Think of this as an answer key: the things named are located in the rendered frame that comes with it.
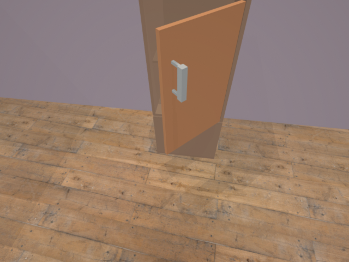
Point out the handle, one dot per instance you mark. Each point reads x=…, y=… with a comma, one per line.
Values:
x=182, y=76

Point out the cupboard door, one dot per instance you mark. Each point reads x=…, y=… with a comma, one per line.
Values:
x=206, y=44

